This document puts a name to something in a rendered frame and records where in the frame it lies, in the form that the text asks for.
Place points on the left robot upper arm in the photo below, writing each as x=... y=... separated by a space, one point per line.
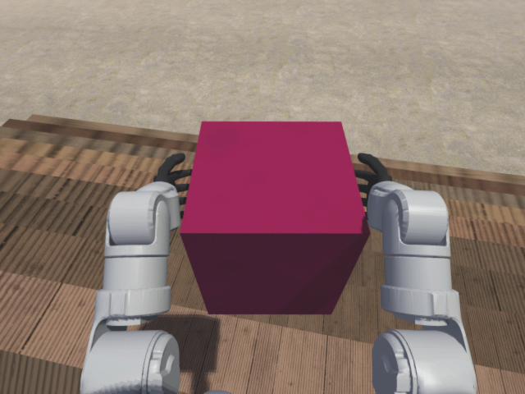
x=133 y=362

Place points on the robot right forearm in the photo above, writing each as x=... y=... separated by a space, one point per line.
x=415 y=238

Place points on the left robot hand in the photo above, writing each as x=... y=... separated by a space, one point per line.
x=165 y=175

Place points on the right robot hand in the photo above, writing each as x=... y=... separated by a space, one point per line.
x=378 y=168

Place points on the robot left forearm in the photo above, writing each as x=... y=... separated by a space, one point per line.
x=137 y=242

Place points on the right robot upper arm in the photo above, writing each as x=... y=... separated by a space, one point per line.
x=421 y=362

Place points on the carton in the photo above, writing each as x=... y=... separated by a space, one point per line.
x=274 y=221

